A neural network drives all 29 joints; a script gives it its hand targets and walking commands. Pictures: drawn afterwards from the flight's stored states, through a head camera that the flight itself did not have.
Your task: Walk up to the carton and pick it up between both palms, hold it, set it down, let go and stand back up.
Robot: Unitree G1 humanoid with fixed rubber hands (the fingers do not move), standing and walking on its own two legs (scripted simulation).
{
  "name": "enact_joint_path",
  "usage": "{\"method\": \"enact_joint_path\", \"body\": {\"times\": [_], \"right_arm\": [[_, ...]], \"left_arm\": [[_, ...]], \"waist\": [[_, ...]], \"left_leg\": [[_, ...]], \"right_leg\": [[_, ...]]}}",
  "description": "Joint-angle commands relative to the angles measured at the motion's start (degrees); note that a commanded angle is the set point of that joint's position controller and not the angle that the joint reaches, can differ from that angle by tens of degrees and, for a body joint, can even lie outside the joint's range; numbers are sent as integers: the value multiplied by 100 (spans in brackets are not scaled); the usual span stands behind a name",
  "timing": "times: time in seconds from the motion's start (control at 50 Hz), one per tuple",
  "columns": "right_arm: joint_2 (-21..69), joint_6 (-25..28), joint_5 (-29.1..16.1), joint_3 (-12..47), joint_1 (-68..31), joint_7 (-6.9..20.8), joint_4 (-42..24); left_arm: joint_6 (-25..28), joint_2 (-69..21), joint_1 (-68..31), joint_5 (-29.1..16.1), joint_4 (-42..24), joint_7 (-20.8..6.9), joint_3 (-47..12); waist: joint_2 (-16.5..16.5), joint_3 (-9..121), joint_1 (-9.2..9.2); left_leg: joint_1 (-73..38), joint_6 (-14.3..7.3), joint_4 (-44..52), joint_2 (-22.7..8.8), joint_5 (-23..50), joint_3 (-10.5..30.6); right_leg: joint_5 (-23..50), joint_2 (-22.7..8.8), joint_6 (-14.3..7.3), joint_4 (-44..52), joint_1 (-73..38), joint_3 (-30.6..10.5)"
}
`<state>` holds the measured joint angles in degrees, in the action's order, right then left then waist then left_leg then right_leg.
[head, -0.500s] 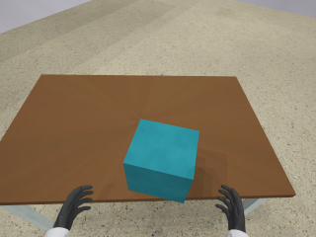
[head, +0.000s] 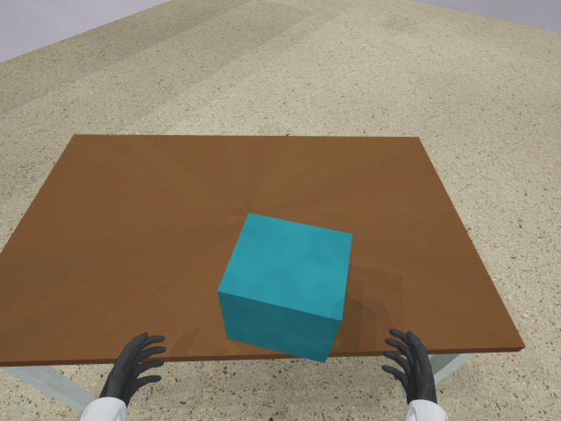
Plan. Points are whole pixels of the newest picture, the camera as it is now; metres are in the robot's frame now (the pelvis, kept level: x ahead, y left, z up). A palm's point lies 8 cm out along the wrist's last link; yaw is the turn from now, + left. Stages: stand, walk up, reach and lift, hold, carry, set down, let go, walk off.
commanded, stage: set down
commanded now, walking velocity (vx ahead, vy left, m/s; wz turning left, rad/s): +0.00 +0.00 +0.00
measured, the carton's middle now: (287, 288) +0.37 -0.01 -0.11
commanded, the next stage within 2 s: let go in 0.86 s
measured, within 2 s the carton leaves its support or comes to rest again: neither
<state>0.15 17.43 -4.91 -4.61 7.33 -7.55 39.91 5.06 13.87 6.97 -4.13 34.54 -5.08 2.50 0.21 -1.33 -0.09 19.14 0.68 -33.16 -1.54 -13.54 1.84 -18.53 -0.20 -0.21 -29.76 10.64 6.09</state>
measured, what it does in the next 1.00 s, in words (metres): stands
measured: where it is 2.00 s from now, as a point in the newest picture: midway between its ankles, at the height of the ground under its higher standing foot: outside the picture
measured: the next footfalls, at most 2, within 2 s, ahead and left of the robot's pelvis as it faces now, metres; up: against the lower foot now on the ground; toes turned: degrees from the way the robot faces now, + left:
none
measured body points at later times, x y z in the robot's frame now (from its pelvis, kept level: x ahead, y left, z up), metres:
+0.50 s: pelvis +0.00 -0.01 +0.00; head +0.00 -0.01 +0.45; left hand +0.20 +0.23 -0.07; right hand +0.19 -0.22 -0.07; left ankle +0.04 +0.12 -0.73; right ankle -0.03 -0.11 -0.73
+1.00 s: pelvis +0.00 -0.02 +0.00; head +0.00 -0.02 +0.45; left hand +0.18 +0.22 -0.07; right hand +0.19 -0.23 -0.08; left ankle +0.04 +0.12 -0.73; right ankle -0.03 -0.11 -0.73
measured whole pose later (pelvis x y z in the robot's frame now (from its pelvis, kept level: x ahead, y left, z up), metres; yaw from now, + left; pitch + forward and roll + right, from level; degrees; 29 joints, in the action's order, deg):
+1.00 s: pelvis +0.00 -0.02 +0.00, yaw +0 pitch -3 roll +0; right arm -4.8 9.1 -4.8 -4.6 7.3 -3.1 39.8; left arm -4.4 13.9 7.4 -4.1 34.4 -3.1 2.5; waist 0.2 -2.2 -0.1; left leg 13.9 2.0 -27.4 -1.5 -10.8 1.8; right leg -18.2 -0.2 -1.6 -28.3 7.5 6.1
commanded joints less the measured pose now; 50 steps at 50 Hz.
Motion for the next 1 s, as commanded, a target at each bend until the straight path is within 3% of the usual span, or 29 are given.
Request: {"method": "enact_joint_path", "body": {"times": [0.0, 0.02, 0.04, 0.06, 0.1, 0.12, 0.18, 0.2, 0.32, 0.36, 0.38, 0.4, 0.44, 0.46, 0.5, 0.52, 0.54, 0.56, 0.62, 0.68, 0.74, 0.76, 0.78, 0.8, 0.84, 0.88, 0.9, 0.96, 0.98], "right_arm": [[-1137, -18, 437, 433, -344, 155, -832], [-1319, -45, 469, 370, -506, 260, -419], [-1291, -85, 448, 469, -392, 244, -571], [-1186, -64, 422, 430, -325, 207, -726], [-1445, -166, 485, 420, -460, 322, -278], [-1273, -194, 440, 453, -423, 243, -771], [-1350, -196, 464, 519, -324, 288, -440], [-1365, -223, 423, 545, -499, 319, -393], [-1310, -364, 442, 500, -415, 272, -837], [-1484, -396, 453, 510, -499, 356, -400], [-1420, -377, 416, 504, -409, 290, -623], [-1451, -386, 382, 620, -449, 355, -608], [-1425, -474, 430, 608, -430, 332, -714], [-1474, -554, 391, 625, -422, 373, -411], [-1418, -569, 459, 525, -322, 350, -557], [-1503, -565, 469, 531, -468, 388, -505], [-1623, -606, 504, 466, -578, 460, -214], [-1545, -614, 478, 442, -546, 426, -586], [-1472, -689, 526, 446, -624, 462, -692], [-1480, -663, 575, 482, -552, 471, -929], [-1750, -689, 509, 381, -573, 545, -489], [-1571, -689, 565, 399, -496, 473, -842], [-1546, -693, 516, 464, -565, 476, -716], [-1553, -712, 550, 527, -472, 483, -825], [-1747, -747, 586, 388, -604, 557, -527], [-1570, -688, 515, 436, -355, 521, -717], [-1591, -650, 463, 468, -408, 553, -821], [-1746, -768, 538, 462, -485, 619, -610], [-1762, -749, 520, 370, -462, 660, -426]], "left_arm": [[-86, 930, -350, -12, -1080, 123, 230], [-199, 764, -383, 107, -984, 192, 177], [-221, 816, -275, 117, -1129, 178, 192], [-205, 923, -333, 62, -1049, 157, 261], [-352, 657, -198, 212, -816, 198, 206], [-285, 903, -305, 60, -1078, 169, 231], [-382, 783, -211, 165, -845, 150, 284], [-391, 796, -270, 201, -965, 168, 294], [-480, 1002, -388, 135, -900, 153, 347], [-567, 745, -291, 263, -791, 183, 262], [-510, 990, -355, 226, -947, 165, 376], [-515, 824, -237, 197, -925, 203, 308], [-578, 853, -267, 224, -728, 141, 390], [-646, 761, -236, 332, -609, 159, 326], [-646, 829, -199, 337, -708, 148, 334], [-727, 768, -175, 320, -665, 156, 261], [-785, 608, -284, 404, -621, 219, 203], [-740, 751, -356, 345, -784, 227, 285], [-839, 769, -472, 344, -738, 263, 276], [-822, 847, -330, 196, -832, 260, 283], [-924, 622, -171, 365, -715, 338, 170], [-924, 804, -304, 237, -841, 260, 209], [-875, 775, -375, 271, -903, 292, 182], [-891, 781, -273, 261, -752, 262, 210], [-995, 642, -313, 375, -751, 322, 232], [-905, 724, -231, 347, -838, 309, 268], [-870, 778, -157, 368, -1017, 337, 341], [-998, 604, -206, 385, -903, 366, 249], [-1012, 515, -118, 414, -865, 411, 192]], "waist": [[-151, 648, -48], [-369, 581, -2], [-423, 567, -41], [-264, 640, -28], [-388, 453, -6], [-256, 503, -26], [-119, 610, -33], [-256, 531, -22], [42, 517, -95], [-219, 403, -80], [-63, 442, -64], [-207, 496, -25], [76, 379, -21], [-167, 226, -35], [-210, 247, -50], [-29, 275, -73], [-206, 250, -34], [-69, 398, -12], [-72, 128, 49], [134, 240, 27], [-40, 316, -15], [177, 437, -28], [68, 427, -114], [189, 394, -58], [-102, 115, 25], [16, 415, -36], [-37, 472, 80], [54, 333, 10], [-157, 294, 74]], "left_leg": [[-1988, 54, 836, 275, 1142, -485], [-1984, 138, 951, 237, 1274, -447], [-2044, 143, 929, 266, 1421, -462], [-2024, 107, 898, 302, 1343, -520], [-2115, 204, 983, 227, 1563, -457], [-2041, 126, 983, 273, 1415, -527], [-2178, 134, 893, 282, 1793, -524], [-2132, 167, 967, 253, 1674, -453], [-2069, 18, 1015, 320, 1315, -562], [-2079, 147, 1013, 262, 1560, -503], [-2165, 83, 969, 291, 1567, -506], [-2209, 104, 977, 265, 1674, -518], [-2072, 43, 1046, 293, 1507, -518], [-2098, 82, 1111, 296, 1315, -473], [-2087, 101, 1131, 294, 1313, -533], [-2147, 73, 1093, 255, 1408, -519], [-2153, 105, 1150, 224, 1292, -500], [-2132, 68, 1135, 232, 1195, -521], [-1887, -4, 1291, 222, 760, -544], [-1879, -49, 1211, 268, 1033, -603], [-2205, 68, 1183, 204, 1352, -547], [-2162, -27, 1172, 209, 1183, -599], [-2154, -3, 1129, 236, 1318, -565], [-2109, -40, 1137, 222, 1162, -556], [-2080, 62, 1251, 192, 1215, -561], [-2179, 36, 1165, 225, 1459, -580], [-2201, 18, 1130, 218, 1516, -565], [-2229, 5, 1202, 167, 1424, -525], [-2258, 49, 1255, 126, 1474, -501]], "right_leg": [[1292, 94, 21, 1073, 219, -534], [1218, 187, -43, 1001, 326, -441], [1272, 167, -28, 1041, 224, -420], [1350, 134, 22, 1089, 133, -480], [1298, 277, -48, 1058, 226, -325], [1201, 164, -12, 1140, 106, -411], [1819, 178, 28, 1104, 113, -394], [1695, 197, 30, 1063, 90, -370], [1757, 59, 117, 1131, 23, -503], [1842, 159, 69, 1090, 77, -383], [1903, 100, 105, 1171, 29, -439], [1922, 119, 76, 1125, 62, -402], [1916, 83, 105, 1150, 71, -438], [1716, 78, 87, 1173, 147, -469], [1639, 73, 86, 1176, -9, -429], [1766, 100, 85, 1202, 93, -380], [1405, 183, 8, 1160, 253, -309], [1379, 131, 42, 1133, 75, -356], [894, 92, 41, 1167, 256, -395], [1401, 29, 112, 1143, 106, -451], [1609, 157, 49, 1164, 233, -351], [1451, 97, 73, 1187, 169, -417], [1717, 60, 126, 1119, 207, -423], [1499, 51, 97, 1191, 204, -462], [1382, 142, 46, 1129, 252, -326], [1827, 97, 124, 1083, 60, -430], [1925, 57, 120, 1121, 113, -464], [1677, 153, 66, 1135, 220, -343], [1522, 210, -7, 1072, 289, -341]]}}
